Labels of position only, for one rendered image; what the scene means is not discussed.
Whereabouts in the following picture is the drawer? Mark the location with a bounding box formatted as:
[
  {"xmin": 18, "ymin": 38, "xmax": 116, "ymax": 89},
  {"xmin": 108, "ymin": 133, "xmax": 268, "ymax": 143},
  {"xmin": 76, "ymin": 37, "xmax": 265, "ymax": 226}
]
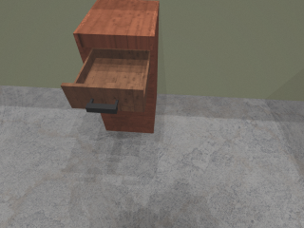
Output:
[{"xmin": 61, "ymin": 47, "xmax": 151, "ymax": 112}]

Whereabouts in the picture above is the cabinet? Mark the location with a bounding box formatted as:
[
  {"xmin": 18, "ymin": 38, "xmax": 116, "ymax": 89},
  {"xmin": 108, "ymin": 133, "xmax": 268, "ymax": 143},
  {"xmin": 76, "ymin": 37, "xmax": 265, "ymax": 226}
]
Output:
[{"xmin": 73, "ymin": 0, "xmax": 160, "ymax": 134}]

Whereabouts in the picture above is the handle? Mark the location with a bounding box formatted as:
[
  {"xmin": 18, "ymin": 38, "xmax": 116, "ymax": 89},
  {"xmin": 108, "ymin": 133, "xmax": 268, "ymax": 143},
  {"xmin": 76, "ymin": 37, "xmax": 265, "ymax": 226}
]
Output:
[{"xmin": 85, "ymin": 98, "xmax": 119, "ymax": 114}]

